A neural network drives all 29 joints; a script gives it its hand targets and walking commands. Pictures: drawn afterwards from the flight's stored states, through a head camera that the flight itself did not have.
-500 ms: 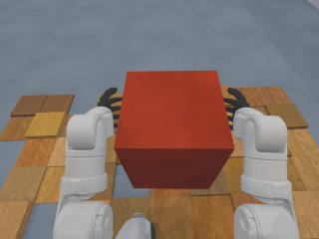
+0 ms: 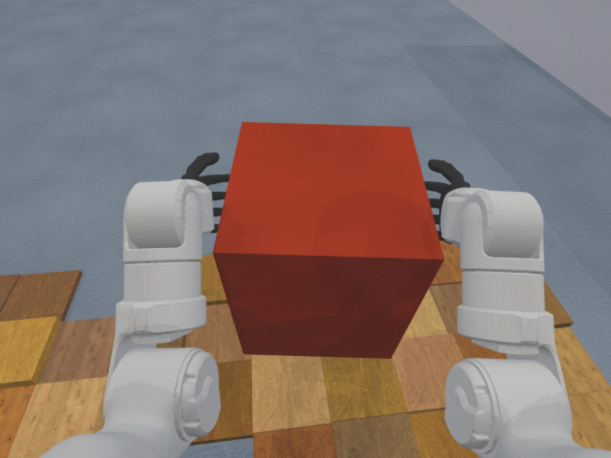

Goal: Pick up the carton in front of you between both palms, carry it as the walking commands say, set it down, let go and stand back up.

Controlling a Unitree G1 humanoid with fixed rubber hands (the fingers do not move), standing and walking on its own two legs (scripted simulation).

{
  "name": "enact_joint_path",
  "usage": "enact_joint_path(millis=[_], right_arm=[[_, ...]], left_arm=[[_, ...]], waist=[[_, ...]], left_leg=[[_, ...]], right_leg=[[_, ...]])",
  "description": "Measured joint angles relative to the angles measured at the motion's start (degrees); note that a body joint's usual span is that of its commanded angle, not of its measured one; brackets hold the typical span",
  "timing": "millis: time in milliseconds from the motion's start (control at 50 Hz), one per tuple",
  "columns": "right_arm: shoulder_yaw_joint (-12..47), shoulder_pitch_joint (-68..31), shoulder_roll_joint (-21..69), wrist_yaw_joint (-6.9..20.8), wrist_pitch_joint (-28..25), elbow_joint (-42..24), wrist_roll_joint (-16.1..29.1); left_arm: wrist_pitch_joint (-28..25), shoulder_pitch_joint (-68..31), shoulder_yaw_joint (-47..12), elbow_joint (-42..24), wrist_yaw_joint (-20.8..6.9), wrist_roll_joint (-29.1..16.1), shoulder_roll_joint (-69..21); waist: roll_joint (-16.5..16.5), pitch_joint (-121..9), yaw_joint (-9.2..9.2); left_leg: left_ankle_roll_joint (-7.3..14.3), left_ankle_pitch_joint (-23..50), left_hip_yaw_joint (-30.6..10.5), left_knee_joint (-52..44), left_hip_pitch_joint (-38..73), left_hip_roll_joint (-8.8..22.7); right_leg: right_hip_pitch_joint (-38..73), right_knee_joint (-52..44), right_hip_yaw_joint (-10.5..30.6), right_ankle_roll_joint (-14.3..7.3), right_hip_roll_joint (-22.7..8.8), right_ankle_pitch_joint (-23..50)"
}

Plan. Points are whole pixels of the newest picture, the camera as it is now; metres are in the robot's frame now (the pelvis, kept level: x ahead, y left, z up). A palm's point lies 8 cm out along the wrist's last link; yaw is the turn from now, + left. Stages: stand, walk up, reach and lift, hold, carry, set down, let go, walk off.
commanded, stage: carry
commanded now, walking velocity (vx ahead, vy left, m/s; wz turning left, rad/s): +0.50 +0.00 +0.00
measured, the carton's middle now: (321, 248) +0.38 -0.01 +0.10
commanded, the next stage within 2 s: none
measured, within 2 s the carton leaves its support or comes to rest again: neither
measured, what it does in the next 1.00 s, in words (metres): walks ahead: left foot, then right foot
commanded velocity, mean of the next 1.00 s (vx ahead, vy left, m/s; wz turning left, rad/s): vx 0.50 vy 0.00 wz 0.00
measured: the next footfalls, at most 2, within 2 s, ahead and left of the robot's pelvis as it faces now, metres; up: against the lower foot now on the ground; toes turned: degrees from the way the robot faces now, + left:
left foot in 0.42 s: +0.41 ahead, +0.10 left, +0.00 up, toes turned +4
right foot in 0.90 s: +0.68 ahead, -0.07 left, +0.01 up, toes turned -2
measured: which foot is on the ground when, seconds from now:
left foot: down 0.00-0.00, up 0.02-0.40, down 0.42-0.94, up 0.96-1.00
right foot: down 0.00-0.42, up 0.44-0.88, down 0.90-1.00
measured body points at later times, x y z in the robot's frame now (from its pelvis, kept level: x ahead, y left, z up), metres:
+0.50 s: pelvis +0.27 +0.03 -0.01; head +0.31 +0.04 +0.44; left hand +0.65 +0.19 +0.09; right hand +0.65 -0.12 +0.10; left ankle +0.37 +0.10 -0.73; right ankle +0.12 -0.09 -0.66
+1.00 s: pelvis +0.57 +0.02 +0.01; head +0.58 +0.01 +0.46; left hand +0.92 +0.18 +0.11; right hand +0.94 -0.13 +0.11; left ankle +0.42 +0.11 -0.63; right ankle +0.64 -0.06 -0.71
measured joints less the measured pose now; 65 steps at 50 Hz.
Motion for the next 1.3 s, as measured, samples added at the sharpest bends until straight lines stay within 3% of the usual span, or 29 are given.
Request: enact_joint_path(millis=[60,100,180,240,320,400,420,460,520,560,680,780,860,900,940,980,1020,1100,1200,1300], right_arm=[[-0.14,1.09,-1.51,1.15,0.05,2.68,0.9],[-0.07,2.05,-1.38,1.21,0.28,4.01,0.49],[0.93,4.01,-0.5,1.16,0.34,3.66,-0.46],[1.54,5.46,0.09,0.92,-0.21,0.85,-0.6],[1.39,7.18,0.75,0.77,-1.58,-3.23,-0.59],[0.87,8.68,1.56,0.78,-2.92,-4.9,-0.71],[0.94,8.7,1.87,0.79,-3.37,-4.43,-0.88],[1.23,8.89,2.98,0.81,-5.36,-3.13,-1.65],[2.19,9.98,3.52,0.85,-6.81,-2.08,-2.1],[2.65,11.56,3.28,0.72,-6.7,-3.33,-1.35],[2.21,13.45,2.91,-0.14,-6.44,-9.2,1.14],[1.67,12.82,2.91,0.06,-7.1,-8.76,1.54],[2.39,11.67,2.41,0.75,-7.04,-4.23,0.71],[2.93,10.97,1.69,1.07,-7.08,-1.48,0.23],[2.62,10.79,0.34,1.46,-7.32,0.67,0.37],[2.55,11.1,-0.69,1.77,-7.18,1.72,0.86],[2.87,11.16,-0.62,1.48,-6.42,1.71,0.71],[2.72,10.27,-0.09,1.34,-4.63,-1.82,0.45],[0.84,9.67,1.34,1.2,-4.25,-6.38,-0.73],[-0.48,11.15,2.38,1.65,-4.06,-5.17,-2.3]], left_arm=[[-1.97,0.34,-1.16,4.98,-0.24,0.45,-0.89],[-2.36,2.46,-1.84,5.88,-0.28,0.18,-1.25],[-2.97,6.86,-2.51,4.02,-0.28,-0.85,-1.57],[-3.92,8.77,-2.46,1.2,-0.19,-1.36,-1.91],[-5.62,10.1,-2.53,-2.14,0.02,-1.57,-2.58],[-6.82,11.28,-3.05,-3.45,0.09,-1.59,-2.83],[-6.95,11.62,-3.03,-3.5,0.08,-1.72,-2.58],[-7.77,11.49,-3.12,-2.59,-0.23,-2.23,-1.18],[-8.36,11.78,-3.21,-1.43,-0.52,-2.62,-0.29],[-7.83,11.98,-3.52,-1.95,-0.46,-2.31,-0.6],[-6.98,12.2,-3.62,-7.15,-0.09,-1.48,-2.11],[-7.19,13.11,-3.05,-8.94,-0.06,-0.36,-3.2],[-6.94,13.53,-3.0,-6.19,-0.29,0.2,-2.82],[-7.46,13.01,-3.14,-3.12,-0.56,0.36,-2.54],[-8.92,11.98,-3.8,0.78,-0.67,1.05,-3.11],[-9.32,11.65,-4.89,2.88,-0.51,1.28,-3.29],[-8.65,12.91,-6.0,2.04,-0.17,-0.2,-2.92],[-6.86,13.74,-6.3,-2.87,0.76,-3.1,-1.94],[-7.02,11.45,-4.79,-4.95,1.16,-3.95,-2.06],[-7.24,11.2,-5.1,-1.28,0.61,-3.16,-2.31]], waist=[[1.21,-0.36,2.6],[1.07,-0.09,3.83],[1.42,1.88,4.85],[1.6,3.55,5.12],[1.9,4.65,5.54],[1.84,4.12,5.42],[2.05,3.97,5.03],[-0.31,4.26,3.38],[-0.68,5.33,1.38],[-0.44,6.11,0.6],[-0.29,7.55,-1.25],[-0.74,5.38,-1.86],[0.2,1.78,-0.83],[1.57,0.48,-0.06],[3.73,0.85,1.28],[2.53,1.8,3.16],[1.45,2.76,4.58],[0.6,4.66,6.65],[0.99,4.84,8.07],[1.21,1.0,7.66]], left_leg=[[-5.9,-0.84,-3.4,18.29,-6.47,-0.41],[-8.49,0.66,-3.68,25.53,-11.46,-1.31],[-11.92,4.63,-3.16,22.73,-18.85,-0.6],[-13.05,8.62,-2.81,15.56,-22.35,0.48],[-12.58,16.04,-2.37,5.27,-23.85,1.46],[-10.24,23.12,0.07,-7.45,-19.27,0.74],[-9.77,24.39,1.08,-10.44,-16.61,0.59],[-8.32,15.14,2.13,-7.78,-15.08,-1.11],[-6.53,10.75,1.72,-5.47,-13.67,-2.07],[-6.32,10.26,0.97,-6.74,-11.58,-2.51],[-5.83,6.88,-0.39,-10.45,-4.77,-3.19],[-7.68,8.83,0.04,-13.08,1.75,-3.26],[-9.13,3.71,-0.07,-14.13,8.24,-2.64],[-9.76,-0.05,0.02,-10.08,9.59,-1.41],[-11.43,4.44,-1.59,4.31,4.92,0.7],[-12.13,2.45,-4.02,21.77,-2.69,-1.04],[-11.64,2.21,-4.46,27.91,-8.72,-2.0],[-11.76,3.97,-4.18,18.31,-17.03,-1.33],[-11.92,18.21,-5.04,3.25,-21.2,0.28],[-10.75,31.4,-2.84,-12.26,-13.96,0.66]], right_leg=[[0.77,4.3,-0.31,-2.89,0.96,-5.71],[2.98,2.88,0.3,-3.11,0.67,-6.19],[8.58,-2.18,0.78,-2.78,0.19,-6.8],[12.21,-4.61,0.76,-2.86,0.09,-8.05],[16.19,-4.8,0.69,-2.68,0.49,-11.84],[20.21,-1.82,0.34,-0.86,0.27,-17.83],[20.43,1.6,-0.04,0.35,0.09,-19.25],[16.62,15.0,1.74,1.7,-1.54,-20.41],[6.37,36.33,5.14,1.36,0.12,-18.75],[0.3,41.03,5.08,1.16,0.24,-16.23],[-12.17,34.94,4.42,1.59,-1.46,-12.85],[-13.14,19.13,3.22,1.63,-2.48,-4.08],[-7.63,6.43,-0.4,-0.03,-0.78,3.55],[-3.24,0.92,-2.44,-1.44,0.95,7.4],[-1.52,2.48,-3.78,-3.37,2.51,5.31],[-0.14,3.32,-2.69,-5.38,2.49,5.47],[2.21,2.26,-1.22,-4.87,2.17,4.64],[6.42,-0.27,0.42,-3.44,1.58,-0.71],[10.11,0.77,-0.05,-3.33,1.69,-1.3],[14.73,7.44,-1.15,-2.51,0.94,-1.34]])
